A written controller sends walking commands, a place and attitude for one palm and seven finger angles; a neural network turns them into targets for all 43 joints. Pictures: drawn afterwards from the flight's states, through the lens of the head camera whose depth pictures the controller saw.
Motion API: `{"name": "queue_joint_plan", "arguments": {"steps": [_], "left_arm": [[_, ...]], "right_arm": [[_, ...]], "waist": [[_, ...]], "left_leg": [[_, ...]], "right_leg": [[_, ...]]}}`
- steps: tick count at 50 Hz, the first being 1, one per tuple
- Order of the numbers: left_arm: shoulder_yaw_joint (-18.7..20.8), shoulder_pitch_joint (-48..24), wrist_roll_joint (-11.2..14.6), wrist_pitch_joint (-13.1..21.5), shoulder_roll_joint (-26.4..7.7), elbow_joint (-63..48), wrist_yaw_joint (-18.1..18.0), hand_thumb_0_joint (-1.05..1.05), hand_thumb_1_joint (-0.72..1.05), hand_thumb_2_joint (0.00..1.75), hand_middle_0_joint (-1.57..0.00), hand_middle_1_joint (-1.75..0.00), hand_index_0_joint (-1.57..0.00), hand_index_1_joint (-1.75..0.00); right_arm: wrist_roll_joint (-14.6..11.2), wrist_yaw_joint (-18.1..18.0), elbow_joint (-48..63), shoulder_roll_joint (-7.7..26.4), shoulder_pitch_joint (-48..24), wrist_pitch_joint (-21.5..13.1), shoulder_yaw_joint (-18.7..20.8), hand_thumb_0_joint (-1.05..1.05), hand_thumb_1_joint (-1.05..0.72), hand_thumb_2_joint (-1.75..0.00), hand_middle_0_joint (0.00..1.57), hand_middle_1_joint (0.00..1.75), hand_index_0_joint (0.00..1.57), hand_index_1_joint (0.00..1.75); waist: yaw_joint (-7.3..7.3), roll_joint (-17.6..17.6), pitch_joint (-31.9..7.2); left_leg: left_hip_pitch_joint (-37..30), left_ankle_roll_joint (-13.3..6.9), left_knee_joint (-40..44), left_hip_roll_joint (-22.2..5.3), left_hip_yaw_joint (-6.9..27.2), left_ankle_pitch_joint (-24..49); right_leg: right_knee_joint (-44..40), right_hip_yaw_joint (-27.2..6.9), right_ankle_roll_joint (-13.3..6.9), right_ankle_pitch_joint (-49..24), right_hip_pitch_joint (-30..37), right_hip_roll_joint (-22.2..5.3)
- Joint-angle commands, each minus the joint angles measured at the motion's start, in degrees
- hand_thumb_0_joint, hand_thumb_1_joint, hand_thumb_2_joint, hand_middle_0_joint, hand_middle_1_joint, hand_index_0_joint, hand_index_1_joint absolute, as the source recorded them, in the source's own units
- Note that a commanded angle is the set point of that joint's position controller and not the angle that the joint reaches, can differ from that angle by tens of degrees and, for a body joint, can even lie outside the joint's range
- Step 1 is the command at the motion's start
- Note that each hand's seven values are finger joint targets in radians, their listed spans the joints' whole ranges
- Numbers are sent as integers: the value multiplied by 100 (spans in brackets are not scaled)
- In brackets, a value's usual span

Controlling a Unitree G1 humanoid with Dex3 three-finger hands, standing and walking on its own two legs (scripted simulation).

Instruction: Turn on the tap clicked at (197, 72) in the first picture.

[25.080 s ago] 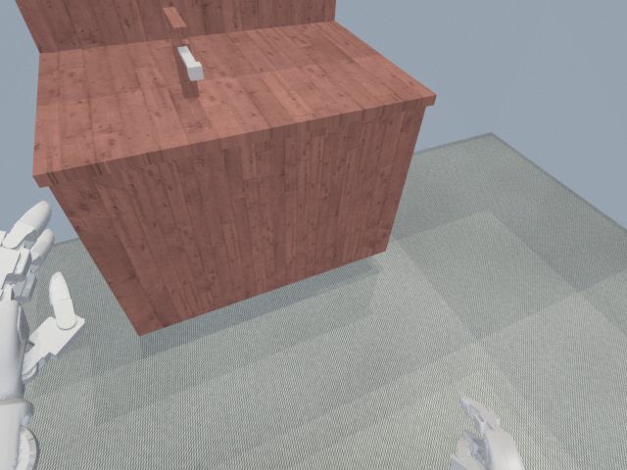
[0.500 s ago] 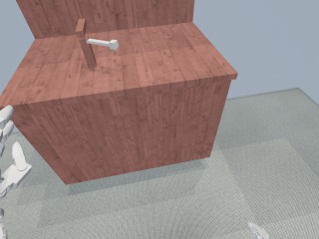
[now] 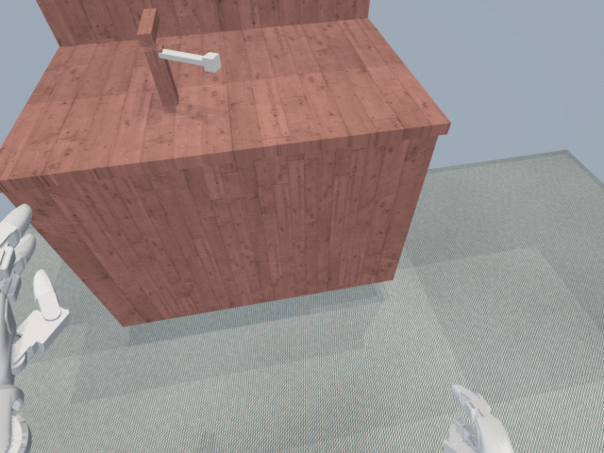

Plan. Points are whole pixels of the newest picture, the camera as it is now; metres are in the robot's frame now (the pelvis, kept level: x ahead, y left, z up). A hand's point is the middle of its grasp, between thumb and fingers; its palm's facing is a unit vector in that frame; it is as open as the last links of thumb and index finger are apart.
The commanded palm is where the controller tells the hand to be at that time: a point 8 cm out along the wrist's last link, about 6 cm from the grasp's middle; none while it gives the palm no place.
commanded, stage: stand and check the lever's angle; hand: left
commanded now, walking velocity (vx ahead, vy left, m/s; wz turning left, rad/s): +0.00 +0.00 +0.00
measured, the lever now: (211, 62) +0.80 +0.24 +0.12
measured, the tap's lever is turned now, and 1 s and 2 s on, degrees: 58 58 58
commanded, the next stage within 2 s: turn to face it in 0.10 s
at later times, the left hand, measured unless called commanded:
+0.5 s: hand (69, 302) +0.23 +0.25 +0.15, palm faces +0.36 -0.86 -0.36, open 7.4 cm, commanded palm +0.18 +0.29 +0.18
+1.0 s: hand (93, 260) +0.28 +0.25 +0.15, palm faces +0.38 -0.85 -0.36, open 7.4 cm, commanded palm +0.22 +0.29 +0.18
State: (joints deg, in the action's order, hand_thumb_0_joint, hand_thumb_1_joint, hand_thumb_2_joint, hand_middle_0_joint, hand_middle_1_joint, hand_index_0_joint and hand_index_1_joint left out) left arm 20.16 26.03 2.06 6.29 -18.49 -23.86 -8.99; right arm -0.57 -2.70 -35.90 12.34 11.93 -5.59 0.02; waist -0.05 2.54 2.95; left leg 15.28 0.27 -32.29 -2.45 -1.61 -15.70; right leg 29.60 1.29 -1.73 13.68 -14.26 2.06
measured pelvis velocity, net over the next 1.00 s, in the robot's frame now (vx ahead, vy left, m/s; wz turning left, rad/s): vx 0.04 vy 0.02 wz -0.07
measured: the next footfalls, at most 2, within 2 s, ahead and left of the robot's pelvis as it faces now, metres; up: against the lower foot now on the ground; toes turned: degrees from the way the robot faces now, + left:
left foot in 1.48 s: +0.30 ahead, +0.14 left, +0.00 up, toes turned -1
right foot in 1.68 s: +0.26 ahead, -0.10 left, +0.00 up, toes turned -11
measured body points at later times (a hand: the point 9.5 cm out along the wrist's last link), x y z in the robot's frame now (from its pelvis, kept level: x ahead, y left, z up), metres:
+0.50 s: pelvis +0.00 +0.02 +0.01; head +0.03 +0.02 +0.46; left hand +0.21 +0.30 +0.17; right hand +0.19 -0.22 -0.07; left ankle +0.02 +0.13 -0.73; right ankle +0.02 -0.10 -0.73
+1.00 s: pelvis +0.04 +0.02 -0.01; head +0.05 +0.01 +0.44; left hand +0.25 +0.29 +0.17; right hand +0.17 -0.23 -0.11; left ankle +0.02 +0.13 -0.73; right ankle +0.02 -0.10 -0.73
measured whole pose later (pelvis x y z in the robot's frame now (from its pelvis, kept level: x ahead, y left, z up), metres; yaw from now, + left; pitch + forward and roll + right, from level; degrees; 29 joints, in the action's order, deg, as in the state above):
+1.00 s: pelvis +0.04 +0.02 -0.01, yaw -4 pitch +0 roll +0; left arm 19.4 25.8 2.9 5.7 -18.3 -26.8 -10.2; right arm -0.2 -4.3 -37.3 12.3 13.0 -4.0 0.2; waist 0.6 1.0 1.5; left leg 12.3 -0.5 -34.5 -2.2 -5.8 -21.6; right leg 34.6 -3.1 -0.8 20.0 -14.2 1.9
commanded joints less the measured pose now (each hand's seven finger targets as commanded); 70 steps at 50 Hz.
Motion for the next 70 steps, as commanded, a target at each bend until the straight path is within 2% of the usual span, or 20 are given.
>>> {"name": "queue_joint_plan", "arguments": {"steps": [1,6,13,21,29,35,39,45,47,51,55,58,59,60,61,62,63,64,67,70], "left_arm": [[467,-696,2,425,-1296,-1911,-86,0,90,90,-20,-30,-20,-30],[896,228,71,541,-1441,-2203,-210,0,90,90,-20,-30,-20,-30],[620,455,149,485,-969,-1435,-134,0,90,90,-20,-30,-20,-30],[467,-480,79,405,-1135,-1802,-118,0,90,90,-20,-30,-20,-30],[586,-253,106,414,-1095,-1909,-157,0,90,90,-20,-30,-20,-30],[541,33,113,318,-961,-1665,-186,0,90,90,-20,-30,-20,-30],[493,-244,44,270,-958,-1449,-207,0,90,90,-20,-30,-20,-30],[549,-622,46,354,-1125,-1563,-236,0,90,90,-20,-30,-20,-30],[545,-661,54,375,-1142,-1645,-228,0,90,90,-20,-30,-20,-30],[663,-364,79,421,-1171,-1737,-238,0,90,90,-20,-30,-20,-30],[672,-158,31,404,-1140,-1685,-261,0,90,90,-20,-30,-20,-30],[650,-206,43,384,-1080,-1512,-233,0,90,90,-20,-30,-20,-30],[698,-228,44,397,-1120,-1422,-216,0,90,90,-20,-30,-20,-30],[725,-326,54,416,-1263,-1458,-195,0,90,90,-20,-30,-20,-30],[667,-343,175,446,-1167,-1486,-120,0,90,90,-20,-30,-20,-30],[723,-435,162,559,-1281,-1792,-91,0,90,90,-20,-30,-20,-30],[998,-47,169,663,-1434,-1723,-104,0,90,90,-20,-30,-20,-30],[989,180,123,734,-1364,-1794,-108,0,90,90,-20,-30,-20,-30],[847,-111,151,854,-1164,-1946,-107,0,90,90,-20,-30,-20,-30],[827,-216,157,752,-1145,-1794,-137,0,90,90,-20,-30,-20,-30]], "right_arm": [[-42,-56,910,684,-623,-443,363,0,-90,-90,20,30,20,30],[7,-122,1047,592,-738,-368,319,0,-90,-90,20,30,20,30],[-51,-147,1063,639,-676,-229,327,0,-90,-90,20,30,20,30],[28,-200,1124,693,-877,-211,307,0,-90,-90,20,30,20,30],[32,-176,1189,587,-901,-194,285,0,-90,-90,20,30,20,30],[6,-193,1151,593,-826,-132,221,0,-90,-90,20,30,20,30],[17,-245,1076,628,-792,-116,196,0,-90,-90,20,30,20,30],[35,-232,901,583,-691,-216,198,0,-90,-90,20,30,20,30],[25,-208,875,555,-710,-250,184,0,-90,-90,20,30,20,30],[-4,-186,898,601,-697,-262,210,0,-90,-90,20,30,20,30],[2,-131,845,591,-495,-287,216,0,-90,-90,20,30,20,30],[19,-95,918,657,-604,-300,205,0,-90,-90,20,30,20,30],[14,-91,963,684,-739,-273,228,0,-90,-90,20,30,20,30],[-39,-49,995,568,-736,-247,249,0,-90,-90,20,30,20,30],[-139,10,1038,573,-774,-265,329,0,-90,-90,20,30,20,30],[-126,52,1055,691,-633,-268,390,0,-90,-90,20,30,20,30],[-97,47,992,622,-595,-258,366,0,-90,-90,20,30,20,30],[-47,84,1004,513,-618,-180,277,0,-90,-90,20,30,20,30],[-21,107,1033,384,-722,-63,211,0,-90,-90,20,30,20,30],[6,32,1023,454,-663,-138,297,0,-90,-90,20,30,20,30]], "waist": [[73,-876,-981],[5,278,-1170],[69,-142,-1019],[19,42,-788],[-30,329,-968],[44,245,-751],[88,99,-216],[101,-490,-567],[121,-343,-576],[139,307,-851],[195,932,-592],[58,621,-476],[-108,112,-622],[-65,-1361,-936],[-30,-1750,-777],[8,-1204,-616],[-99,-429,-414],[-81,-181,-347],[76,-763,-567],[29,-893,-787]], "left_leg": [[-218,-91,71,12,141,321],[-775,-140,673,-289,313,1735],[-844,-74,781,-388,241,2006],[-699,-77,990,-425,154,984],[-553,-76,1010,-505,86,770],[-276,-312,1283,-638,338,-1576],[132,-392,1148,-602,375,-2057],[-134,-351,256,-309,-49,-536],[-204,-321,155,-242,-155,-230],[-1018,-451,471,-598,212,926],[-1985,-822,777,-1376,1014,2126],[-939,-630,154,-1155,309,2395],[218,-521,-996,-834,-203,2209],[1513,-245,-2772,-112,-829,1188],[2625,-49,-4010,288,-334,-1412],[2847,-15,-4215,44,314,-1705],[2872,-7,-3724,-223,366,-1694],[2772,3,-3282,-318,295,-1387],[1434,-5,-1404,-337,-298,-297],[-11,-46,-83,140,-1011,864]], "right_leg": [[-1171,-1528,-241,-1184,651,-1275],[-609,-704,9,-1724,743,-724],[-694,-543,101,-1944,651,-506],[-827,-800,74,-1283,242,-413],[-613,-757,74,-1196,291,-330],[-433,-546,-62,671,-91,-177],[-484,-666,-164,1177,-382,-198],[-447,-1360,-418,290,-71,-691],[-411,-1557,-505,-109,40,-852],[543,-737,-253,-1065,-170,-453],[1182,259,54,1082,-1540,-110],[93,422,-106,660,-236,-97],[-300,-196,-385,-405,1062,-300],[-682,-2204,-952,-1608,2141,-1472],[-892,-3314,-1324,-3264,2572,-2162],[-875,-3044,-1288,-3885,2463,-2250],[-808,-2543,-1266,-3920,2305,-2298],[-856,-2133,-1199,-3773,2094,-2154],[-803,-801,-821,-3572,1464,-1613],[-298,-286,-517,-3307,1203,-1282]]}}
